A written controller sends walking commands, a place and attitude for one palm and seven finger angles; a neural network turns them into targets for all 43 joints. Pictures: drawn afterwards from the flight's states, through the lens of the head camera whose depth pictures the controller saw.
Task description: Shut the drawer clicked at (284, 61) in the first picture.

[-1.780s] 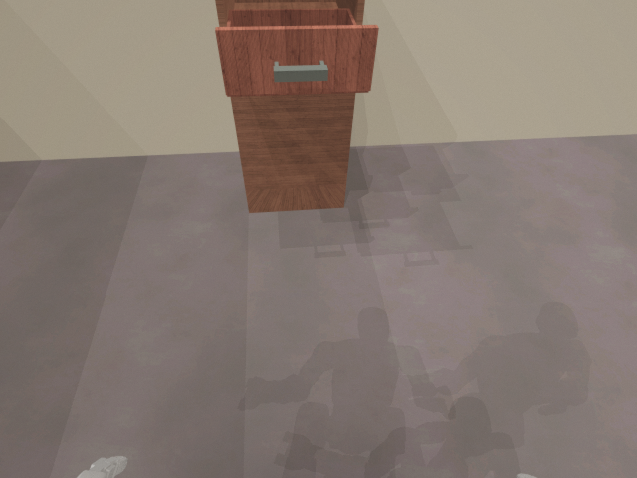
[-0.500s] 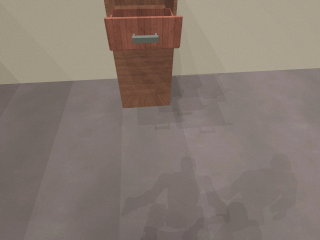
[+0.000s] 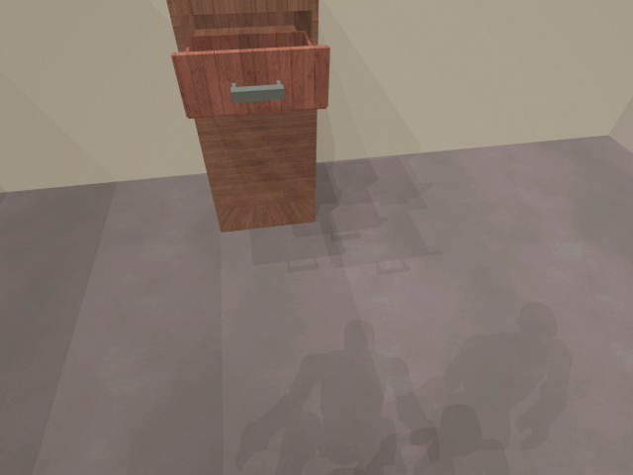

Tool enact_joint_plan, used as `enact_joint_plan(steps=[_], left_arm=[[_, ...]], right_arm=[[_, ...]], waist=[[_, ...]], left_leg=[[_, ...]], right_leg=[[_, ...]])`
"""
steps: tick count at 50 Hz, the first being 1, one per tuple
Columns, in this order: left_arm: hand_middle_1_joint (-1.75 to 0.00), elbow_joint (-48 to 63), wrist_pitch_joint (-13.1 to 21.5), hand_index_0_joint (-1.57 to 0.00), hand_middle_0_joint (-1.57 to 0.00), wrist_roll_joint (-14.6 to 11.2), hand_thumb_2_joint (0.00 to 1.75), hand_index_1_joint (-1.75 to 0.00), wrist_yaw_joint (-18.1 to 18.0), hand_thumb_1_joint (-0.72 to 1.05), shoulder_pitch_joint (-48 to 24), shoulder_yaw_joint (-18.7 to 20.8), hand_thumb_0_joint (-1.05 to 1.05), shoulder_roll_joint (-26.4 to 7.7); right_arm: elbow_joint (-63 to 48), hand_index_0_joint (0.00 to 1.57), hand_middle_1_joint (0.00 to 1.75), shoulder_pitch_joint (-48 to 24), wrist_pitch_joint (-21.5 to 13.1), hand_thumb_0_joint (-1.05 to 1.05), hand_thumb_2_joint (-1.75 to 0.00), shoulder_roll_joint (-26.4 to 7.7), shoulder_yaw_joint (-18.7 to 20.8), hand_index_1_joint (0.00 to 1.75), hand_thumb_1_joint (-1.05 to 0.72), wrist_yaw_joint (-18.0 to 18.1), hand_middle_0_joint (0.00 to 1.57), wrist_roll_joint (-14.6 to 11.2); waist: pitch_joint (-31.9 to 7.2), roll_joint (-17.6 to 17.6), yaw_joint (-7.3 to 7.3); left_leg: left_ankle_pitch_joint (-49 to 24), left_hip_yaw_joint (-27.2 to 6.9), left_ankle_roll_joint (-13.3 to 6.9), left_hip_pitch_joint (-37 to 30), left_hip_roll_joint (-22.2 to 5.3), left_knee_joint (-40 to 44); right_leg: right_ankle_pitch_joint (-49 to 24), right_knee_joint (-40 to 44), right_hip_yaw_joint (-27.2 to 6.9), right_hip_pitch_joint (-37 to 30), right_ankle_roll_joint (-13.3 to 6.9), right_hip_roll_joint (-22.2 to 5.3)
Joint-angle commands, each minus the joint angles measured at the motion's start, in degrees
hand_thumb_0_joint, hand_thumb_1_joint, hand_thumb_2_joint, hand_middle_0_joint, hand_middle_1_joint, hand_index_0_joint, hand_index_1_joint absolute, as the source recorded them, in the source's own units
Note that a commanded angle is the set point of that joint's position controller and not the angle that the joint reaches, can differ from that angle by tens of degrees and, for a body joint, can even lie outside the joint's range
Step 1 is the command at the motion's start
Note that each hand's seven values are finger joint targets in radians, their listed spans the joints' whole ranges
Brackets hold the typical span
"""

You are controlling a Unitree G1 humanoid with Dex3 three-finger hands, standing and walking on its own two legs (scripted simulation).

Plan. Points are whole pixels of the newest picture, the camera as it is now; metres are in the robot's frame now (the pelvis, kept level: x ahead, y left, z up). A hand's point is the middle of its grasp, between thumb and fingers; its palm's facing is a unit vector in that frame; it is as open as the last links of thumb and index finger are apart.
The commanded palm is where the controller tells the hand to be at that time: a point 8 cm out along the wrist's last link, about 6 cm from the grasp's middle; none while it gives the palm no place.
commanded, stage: walk to a spot facing it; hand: left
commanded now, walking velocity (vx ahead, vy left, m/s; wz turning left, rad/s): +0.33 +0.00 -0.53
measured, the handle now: (257, 89) +0.97 +0.23 +0.04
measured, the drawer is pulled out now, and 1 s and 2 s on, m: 0.29 0.29 0.29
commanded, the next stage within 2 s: turn to face it in 1.00 s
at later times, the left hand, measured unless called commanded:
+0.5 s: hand out of the picture +0.13 +0.11 -0.16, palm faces -0.08 -0.98 -0.17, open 7.4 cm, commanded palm none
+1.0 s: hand (270, 295) +0.48 +0.14 -0.17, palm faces -0.25 -0.95 -0.18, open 7.4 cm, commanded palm none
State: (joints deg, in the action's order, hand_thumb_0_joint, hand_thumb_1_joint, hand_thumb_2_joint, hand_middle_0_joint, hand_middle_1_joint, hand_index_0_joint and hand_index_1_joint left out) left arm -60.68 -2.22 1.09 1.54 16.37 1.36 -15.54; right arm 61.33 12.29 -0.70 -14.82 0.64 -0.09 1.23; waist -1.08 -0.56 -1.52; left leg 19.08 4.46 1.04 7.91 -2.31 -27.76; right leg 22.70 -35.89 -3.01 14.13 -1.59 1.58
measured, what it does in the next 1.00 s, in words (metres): walks ahead, turning right: right foot, then left foot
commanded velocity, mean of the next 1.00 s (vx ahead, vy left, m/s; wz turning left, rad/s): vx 0.30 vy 0.00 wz -0.36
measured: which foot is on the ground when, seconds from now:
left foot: down 0.00-0.16, up 0.18-0.68, down 0.70-1.00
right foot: up 0.00-0.14, down 0.16-0.70, up 0.72-1.00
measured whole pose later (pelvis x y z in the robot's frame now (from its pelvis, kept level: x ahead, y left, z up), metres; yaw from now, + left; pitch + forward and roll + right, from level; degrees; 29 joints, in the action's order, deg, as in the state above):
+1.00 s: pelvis +0.38 -0.03 +0.01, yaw -21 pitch -1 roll +1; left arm -56.8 -1.3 1.9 1.3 15.1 5.9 -11.6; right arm 60.3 18.4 -4.5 -9.6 3.1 1.5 0.7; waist 1.8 -2.9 -1.6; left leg 15.2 16.5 -2.7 6.4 -2.3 -22.9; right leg 9.3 -64.7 2.1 37.1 0.5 -5.9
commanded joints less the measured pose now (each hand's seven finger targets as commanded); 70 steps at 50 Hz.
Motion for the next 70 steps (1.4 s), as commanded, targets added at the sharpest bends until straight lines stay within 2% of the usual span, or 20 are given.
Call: enact_joint_plan(steps=[1,6,7,8,9,11,17,29,33,34,35,36,39,42,52,56,59,61,62,70], left_arm=[[-0.3,9.7,2.9,-0.2,-0.2,0.2,0.9,-0.3,0.6,0.9,-10.5,2.0,0.0,-5.1],[-0.3,4.7,3.5,-0.2,-0.2,0.1,0.9,-0.3,1.3,0.9,6.6,3.0,0.0,-2.2],[-0.3,1.9,4.2,-0.2,-0.2,0.6,0.9,-0.3,0.5,0.9,15.9,4.1,0.0,-6.8],[-0.3,0.8,5.1,-0.2,-0.2,0.3,0.9,-0.3,-0.6,0.9,20.7,5.3,0.0,-13.0],[-0.3,1.2,5.1,-0.2,-0.2,-0.6,0.9,-0.3,-1.5,0.9,20.1,5.1,0.0,-12.5],[-0.3,3.0,5.4,-0.2,-0.2,-0.5,0.9,-0.3,-1.8,0.9,12.6,4.3,0.0,-8.2],[-0.3,2.4,6.8,-0.2,-0.2,0.0,0.9,-0.3,-2.2,0.9,9.0,2.5,0.0,-2.7],[-0.3,-1.5,7.3,-0.2,-0.2,0.4,0.9,-0.3,-3.6,0.9,15.0,1.9,0.0,-0.7],[-0.3,-1.2,7.3,-0.2,-0.2,0.2,0.9,-0.3,-3.4,0.9,11.6,2.7,0.0,-2.3],[-0.3,-0.8,7.3,-0.2,-0.2,-0.3,0.9,-0.3,-3.1,0.9,12.4,2.8,0.0,-0.4],[-0.3,-0.1,6.9,-0.2,-0.2,-1.2,0.9,-0.3,-2.2,0.9,16.3,2.5,0.0,3.0],[-0.3,1.5,6.8,-0.2,-0.2,-0.8,0.9,-0.3,-2.4,0.9,13.4,2.2,0.0,2.2],[-0.3,1.9,5.4,-0.2,-0.2,0.3,0.9,-0.3,-1.3,0.9,6.7,3.0,0.0,3.1],[-0.3,1.7,2.9,-0.2,-0.2,0.9,0.9,-0.3,-0.5,0.9,9.0,3.2,0.0,5.5],[-0.3,8.5,0.9,-0.2,-0.2,0.5,0.9,-0.3,0.6,0.9,-4.7,3.4,0.0,4.6],[-0.3,10.0,1.5,-0.2,-0.2,0.4,0.9,-0.3,0.0,0.9,-9.0,2.9,0.0,4.2],[-0.3,7.1,3.1,-0.2,-0.2,0.9,0.9,-0.3,-1.1,0.9,-0.4,2.6,0.0,3.1],[-0.3,3.7,5.5,-0.2,-0.2,1.2,0.9,-0.3,-2.5,0.9,7.9,3.7,0.0,-5.3],[-0.3,3.1,5.4,-0.2,-0.2,-0.3,0.9,-0.3,-2.4,0.9,9.4,3.5,0.0,-7.5],[-0.3,8.1,3.1,-0.2,-0.2,0.3,0.9,-0.3,-3.9,0.9,-8.0,2.9,0.0,-2.6]], right_arm=[[-2.0,0.2,0.3,8.6,-2.3,0.0,-0.9,-12.7,3.8,0.3,-0.9,1.3,0.2,-0.1],[-3.8,0.2,0.3,0.3,-2.5,0.0,-0.9,-10.1,3.7,0.3,-0.9,1.1,0.2,0.2],[-4.9,0.2,0.3,0.1,-2.5,0.0,-0.9,-7.5,3.1,0.3,-0.9,0.5,0.2,-0.5],[-7.6,0.2,0.3,-0.8,-2.8,0.0,-0.9,-3.1,2.1,0.3,-0.9,0.0,0.2,-0.7],[-8.6,0.2,0.3,-2.6,-3.0,0.0,-0.9,-4.9,2.5,0.3,-0.9,0.0,0.2,-0.4],[-7.1,0.2,0.3,-4.0,-3.1,0.0,-0.9,-3.5,3.0,0.3,-0.9,-0.1,0.2,-0.3],[-4.5,0.2,0.3,1.9,-1.0,0.0,-0.9,0.1,3.1,0.3,-0.9,-0.7,0.2,0.4],[-10.7,0.2,0.3,-12.1,-2.3,0.0,-0.9,2.7,2.6,0.3,-0.9,-1.9,0.2,-0.3],[-5.5,0.2,0.3,5.0,-3.3,0.0,-0.9,0.0,3.6,0.3,-0.9,-0.4,0.2,0.1],[-3.1,0.2,0.3,14.0,-3.5,0.0,-0.9,-4.2,4.6,0.3,-0.9,0.3,0.2,0.6],[-2.0,0.2,0.3,19.4,-3.7,0.0,-0.9,-10.5,6.0,0.3,-0.9,0.7,0.2,1.2],[-2.5,0.2,0.3,19.2,-3.0,0.0,-0.9,-11.0,5.6,0.3,-0.9,1.0,0.2,0.0],[-5.1,0.2,0.3,6.3,-3.9,0.0,-0.9,-0.9,3.2,0.3,-0.9,1.2,0.2,0.0],[-4.5,0.2,0.3,5.3,-4.9,0.0,-0.9,1.5,2.6,0.3,-0.9,1.6,0.2,-0.1],[-3.8,0.2,0.3,9.8,-4.0,0.0,-0.9,-2.0,3.3,0.3,-0.9,1.7,0.2,-0.2],[-2.7,0.2,0.3,12.6,-2.8,0.0,-0.9,-2.4,3.5,0.3,-0.9,1.7,0.2,0.4],[-1.8,0.2,0.3,11.8,-2.4,0.0,-0.9,-2.4,3.0,0.3,-0.9,1.6,0.2,0.1],[-1.6,0.2,0.3,15.6,-2.3,0.0,-0.9,3.4,1.7,0.3,-0.9,0.9,0.2,-1.3],[-1.9,0.2,0.3,15.7,-1.4,0.0,-0.9,2.9,1.6,0.3,-0.9,1.6,0.2,-1.6],[-2.5,0.2,0.3,11.0,2.9,0.0,-0.9,4.0,2.5,0.3,-0.9,0.6,0.2,-0.6]], waist=[[8.3,8.9,5.53],[1.6,3.1,-4.53],[-2.2,-8.9,-8.23],[-1.2,-23.7,-8.49],[-1.3,-17.1,-7.48],[3.7,-4.5,-4.04],[5.7,-2.2,1.7],[9.4,-5.3,-1.91],[2.1,-3.7,6.0],[-4.2,2.2,9.12],[-11.0,18.1,8.23],[-9.5,15.2,7.5],[5.6,5.5,2.81],[4.9,4.8,-0.46],[7.0,7.0,1.68],[7.1,7.9,4.03],[0.4,6.6,0.09],[-12.5,-11.0,-2.39],[-16.2,-10.5,-1.95],[-0.1,-6.3,3.4]], left_leg=[[-0.1,-19.1,-13.0,-11.7,-21.1,16.2],[-8.0,1.2,-4.9,6.1,-12.4,-3.7],[-3.1,6.2,-2.2,15.4,-7.0,-20.3],[14.3,5.4,0.3,30.4,0.1,-38.4],[13.0,-1.6,-0.8,33.2,-1.6,-43.5],[3.7,-3.3,-1.0,32.7,-5.3,-45.5],[-7.8,-2.1,1.3,28.5,-6.1,-37.6],[-9.6,1.1,-0.2,28.6,-3.8,-15.2],[-9.9,3.0,-3.3,2.1,1.3,-4.5],[-10.8,-4.5,-5.1,-12.7,-5.1,-2.7],[-9.7,-28.0,-10.9,-24.0,-22.9,5.2],[-4.4,-36.2,-12.7,-19.4,-26.5,12.2],[0.5,-19.1,-9.3,2.1,-21.2,17.1],[-9.0,-5.9,-8.2,7.7,-17.5,16.4],[-35.1,9.0,-8.4,-2.7,-16.1,11.9],[-39.6,9.2,-8.3,-3.8,-17.5,6.7],[-42.6,9.3,-6.0,-2.7,-15.2,-4.7],[-2.2,9.2,-0.6,13.8,-5.0,-26.7],[17.6,2.0,-0.1,12.3,-2.4,-34.6],[7.2,-0.8,1.5,14.7,-4.0,-35.6]], right_leg=[[6.8,-15.1,2.1,26.7,0.9,-4.3],[-8.6,3.4,9.3,-6.7,0.0,-1.9],[-3.3,10.5,0.6,-18.0,-2.3,-6.6],[0.9,22.0,-28.9,-21.0,-8.1,-22.0],[-0.4,24.8,-34.7,-20.9,-11.0,-23.5],[-0.1,23.7,-27.8,-12.3,-11.3,-21.3],[-12.1,25.8,-10.5,-3.3,-8.6,-14.2],[-34.3,23.1,-6.6,-14.1,-7.9,-13.7],[-48.8,3.4,-2.2,-8.3,-5.4,-10.2],[-36.9,-9.8,-1.0,0.5,-3.8,-6.9],[1.3,-30.3,5.1,14.4,-1.1,1.8],[8.5,-39.5,0.3,17.8,-1.9,0.7],[-3.6,-42.1,0.5,20.2,-1.1,-6.6],[-7.0,-37.9,1.8,16.7,0.1,-7.6],[-15.4,-15.3,8.1,23.0,3.2,-7.8],[-11.9,-6.4,9.7,16.7,1.6,-5.8],[-16.8,3.7,11.0,0.0,0.5,-3.1],[-53.3,7.1,-8.5,-24.0,-5.2,-22.1],[-66.2,8.4,-9.8,-22.5,-10.9,-27.5],[-24.2,19.0,6.8,3.5,-6.1,-22.1]])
